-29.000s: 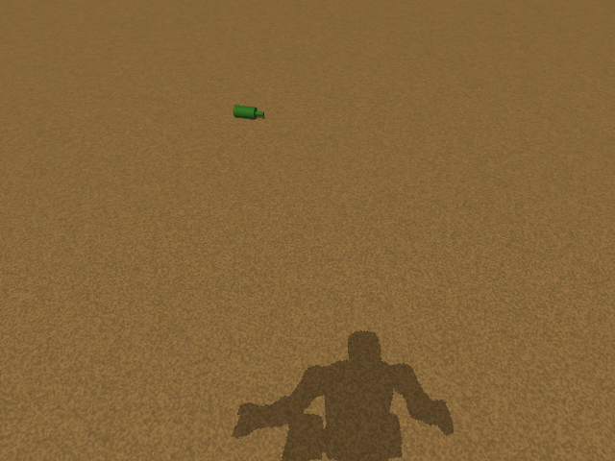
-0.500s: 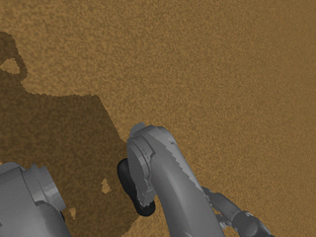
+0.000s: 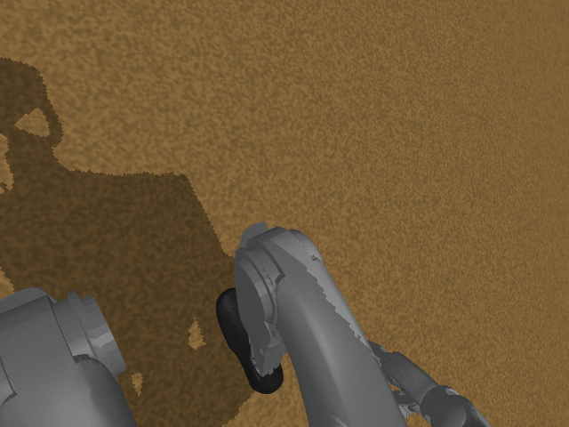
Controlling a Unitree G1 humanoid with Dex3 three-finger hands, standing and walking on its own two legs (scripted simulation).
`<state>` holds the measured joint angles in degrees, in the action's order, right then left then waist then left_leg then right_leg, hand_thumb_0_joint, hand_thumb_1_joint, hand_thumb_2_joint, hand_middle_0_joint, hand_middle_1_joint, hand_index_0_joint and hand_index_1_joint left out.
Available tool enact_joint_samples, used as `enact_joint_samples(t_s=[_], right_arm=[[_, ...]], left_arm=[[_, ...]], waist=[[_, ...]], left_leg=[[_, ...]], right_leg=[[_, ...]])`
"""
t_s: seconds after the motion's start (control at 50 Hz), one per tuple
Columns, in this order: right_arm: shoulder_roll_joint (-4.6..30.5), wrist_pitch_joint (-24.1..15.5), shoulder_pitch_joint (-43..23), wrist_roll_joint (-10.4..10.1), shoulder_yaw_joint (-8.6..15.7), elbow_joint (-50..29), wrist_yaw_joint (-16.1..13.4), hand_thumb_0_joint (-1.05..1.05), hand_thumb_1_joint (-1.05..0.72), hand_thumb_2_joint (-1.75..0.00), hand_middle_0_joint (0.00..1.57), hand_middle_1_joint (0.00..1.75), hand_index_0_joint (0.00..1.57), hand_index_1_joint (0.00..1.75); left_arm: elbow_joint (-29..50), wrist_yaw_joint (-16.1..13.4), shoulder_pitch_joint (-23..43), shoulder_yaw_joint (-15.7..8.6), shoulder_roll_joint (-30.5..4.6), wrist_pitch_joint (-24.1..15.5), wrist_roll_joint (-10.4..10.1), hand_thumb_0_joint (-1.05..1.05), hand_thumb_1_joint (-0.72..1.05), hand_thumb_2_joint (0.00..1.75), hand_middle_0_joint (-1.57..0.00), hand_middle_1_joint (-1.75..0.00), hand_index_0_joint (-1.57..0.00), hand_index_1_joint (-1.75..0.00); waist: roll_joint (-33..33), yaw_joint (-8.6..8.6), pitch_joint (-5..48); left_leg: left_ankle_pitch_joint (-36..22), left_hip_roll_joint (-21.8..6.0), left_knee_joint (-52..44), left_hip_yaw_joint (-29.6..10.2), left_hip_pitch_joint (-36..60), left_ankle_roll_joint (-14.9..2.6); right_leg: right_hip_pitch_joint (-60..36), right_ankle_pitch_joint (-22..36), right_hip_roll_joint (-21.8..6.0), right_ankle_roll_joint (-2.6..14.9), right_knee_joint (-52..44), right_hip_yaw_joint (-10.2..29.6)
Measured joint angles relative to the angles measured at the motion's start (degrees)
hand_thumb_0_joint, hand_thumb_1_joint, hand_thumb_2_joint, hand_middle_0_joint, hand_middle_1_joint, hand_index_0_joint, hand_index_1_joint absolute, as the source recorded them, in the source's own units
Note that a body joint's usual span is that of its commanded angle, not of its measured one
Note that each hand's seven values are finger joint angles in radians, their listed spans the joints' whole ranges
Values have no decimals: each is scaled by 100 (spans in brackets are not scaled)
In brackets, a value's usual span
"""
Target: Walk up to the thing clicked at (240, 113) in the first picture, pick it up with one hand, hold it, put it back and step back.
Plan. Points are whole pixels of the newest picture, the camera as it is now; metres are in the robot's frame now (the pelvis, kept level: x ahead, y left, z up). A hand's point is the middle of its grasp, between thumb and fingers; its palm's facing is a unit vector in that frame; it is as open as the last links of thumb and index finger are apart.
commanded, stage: settle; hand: left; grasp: from above
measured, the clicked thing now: out of the picture +0.45 +0.37 -0.27
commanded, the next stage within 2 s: lift in 0.58 s
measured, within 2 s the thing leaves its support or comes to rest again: neither
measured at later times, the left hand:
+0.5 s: hand out of the picture +0.43 +0.40 -0.15, palm faces -0.43 -0.13 -0.89, open 9.1 cm
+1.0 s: hand out of the picture +0.40 +0.39 -0.08, palm faces -0.45 -0.17 -0.88, open 9.1 cm
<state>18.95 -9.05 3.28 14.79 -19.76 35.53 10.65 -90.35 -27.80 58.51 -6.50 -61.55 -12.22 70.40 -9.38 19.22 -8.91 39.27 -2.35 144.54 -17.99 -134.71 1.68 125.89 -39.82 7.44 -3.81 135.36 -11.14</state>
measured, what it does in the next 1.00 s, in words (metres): rises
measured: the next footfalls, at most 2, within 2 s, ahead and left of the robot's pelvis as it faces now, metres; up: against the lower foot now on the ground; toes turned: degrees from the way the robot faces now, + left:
none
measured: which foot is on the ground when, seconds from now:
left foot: down 0.00-1.00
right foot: down 0.00-1.00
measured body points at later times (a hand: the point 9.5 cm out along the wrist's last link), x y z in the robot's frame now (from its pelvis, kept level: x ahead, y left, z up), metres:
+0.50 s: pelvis +0.00 +0.00 +0.01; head +0.23 +0.12 +0.38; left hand +0.45 +0.40 -0.10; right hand +0.11 -0.25 -0.07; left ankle +0.07 +0.14 -0.28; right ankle +0.11 -0.12 -0.28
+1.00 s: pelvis -0.01 +0.00 +0.06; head +0.22 +0.10 +0.43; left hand +0.42 +0.39 -0.03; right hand +0.10 -0.26 -0.05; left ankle +0.07 +0.14 -0.28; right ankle +0.11 -0.12 -0.28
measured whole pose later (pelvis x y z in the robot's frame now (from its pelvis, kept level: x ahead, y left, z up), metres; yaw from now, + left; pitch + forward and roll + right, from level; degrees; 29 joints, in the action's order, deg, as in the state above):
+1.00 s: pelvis -0.01 +0.00 +0.06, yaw +7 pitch +34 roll -10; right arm 16.3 3.1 10.5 4.4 -5.2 35.6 5.4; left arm -61.8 -4.4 48.8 -3.8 -45.9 -7.1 62.8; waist 0.4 11.2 2.9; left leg 35.3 -1.4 130.5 -9.7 -130.2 0.5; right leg 122.5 -39.3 3.7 -2.7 126.6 -5.4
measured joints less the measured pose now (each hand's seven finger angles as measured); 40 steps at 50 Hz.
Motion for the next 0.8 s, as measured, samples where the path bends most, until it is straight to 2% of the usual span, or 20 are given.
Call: enact_joint_samples(t_s=[0.14, 0.36, 0.48, 0.7, 0.8], right_arm=[[-26, 106, 57, -114, 253, 18, 13, 0, -90, -90, 20, 30, 20, 30], [-108, 395, 250, -485, 718, -7, 1, 0, -90, -90, 20, 30, 20, 30], [-145, 610, 352, -652, 887, -52, -106, 0, -90, -90, 20, 30, 20, 30], [-165, 961, 487, -780, 1084, -31, -340, 0, -90, -90, 20, 30, 20, 30], [-158, 1052, 568, -832, 1176, -34, -416, 0, -90, -90, 20, 30, 20, 30]], left_arm=[[496, 249, -170, -13, 242, 131, -66, 1, 13, 28, -75, -53, -81, -43], [1158, 1020, -288, 230, 722, 354, -267, 1, 14, 26, -78, -47, -84, -38], [1532, 1396, -355, 247, 924, 322, -304, 0, 14, 27, -79, -46, -84, -37], [1870, 1728, -336, 236, 1088, 299, -265, 0, 13, 29, -80, -45, -85, -37], [2008, 1881, -392, 237, 1168, 356, -374, 0, 14, 27, -79, -45, -84, -38]], waist=[[174, -132, 235], [564, -408, 637], [691, -516, 722], [783, -561, 857], [856, -585, 927]], left_leg=[[-43, 22, -50, 89, -65, -23], [-134, 57, -297, 353, -96, -80], [-203, 78, -465, 468, -61, -95], [-310, 90, -766, 600, 50, -91], [-358, 101, -909, 651, 101, -95]], right_leg=[[52, -14, -44, 21, 3, 59], [84, -58, -160, 31, -82, 245], [58, -48, -217, 49, -173, 324], [-7, 15, -280, 80, -374, 415], [-49, 41, -311, 103, -483, 447]])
